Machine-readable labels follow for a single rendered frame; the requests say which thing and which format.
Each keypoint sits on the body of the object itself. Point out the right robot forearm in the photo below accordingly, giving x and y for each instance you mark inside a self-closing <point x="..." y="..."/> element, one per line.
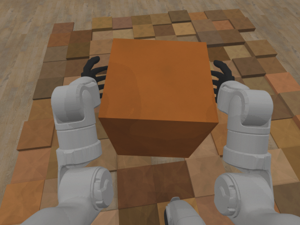
<point x="249" y="119"/>

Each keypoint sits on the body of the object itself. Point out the carton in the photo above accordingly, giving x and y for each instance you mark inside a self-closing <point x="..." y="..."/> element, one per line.
<point x="158" y="98"/>

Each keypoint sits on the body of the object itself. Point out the left robot upper arm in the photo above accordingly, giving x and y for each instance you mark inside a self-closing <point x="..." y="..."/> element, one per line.
<point x="83" y="193"/>

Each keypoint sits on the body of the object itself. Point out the robot right shin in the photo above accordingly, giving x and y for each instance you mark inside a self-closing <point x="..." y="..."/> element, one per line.
<point x="174" y="199"/>

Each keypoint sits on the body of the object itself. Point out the right robot hand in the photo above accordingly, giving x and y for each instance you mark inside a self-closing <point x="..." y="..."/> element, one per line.
<point x="227" y="76"/>

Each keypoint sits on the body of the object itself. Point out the robot right thigh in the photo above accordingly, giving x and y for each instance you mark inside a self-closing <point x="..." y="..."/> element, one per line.
<point x="180" y="212"/>

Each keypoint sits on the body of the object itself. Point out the left robot forearm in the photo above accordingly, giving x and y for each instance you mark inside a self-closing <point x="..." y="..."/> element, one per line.
<point x="73" y="111"/>

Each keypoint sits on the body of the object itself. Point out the left robot hand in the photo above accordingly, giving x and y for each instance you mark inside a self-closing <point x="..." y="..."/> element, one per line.
<point x="92" y="73"/>

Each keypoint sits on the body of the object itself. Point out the right robot upper arm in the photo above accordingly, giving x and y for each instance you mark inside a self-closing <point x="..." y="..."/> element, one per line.
<point x="247" y="199"/>

